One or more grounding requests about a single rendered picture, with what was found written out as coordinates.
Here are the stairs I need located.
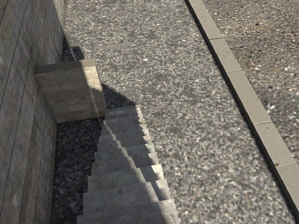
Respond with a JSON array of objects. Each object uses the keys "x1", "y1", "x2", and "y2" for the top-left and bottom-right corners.
[{"x1": 77, "y1": 105, "x2": 180, "y2": 224}]

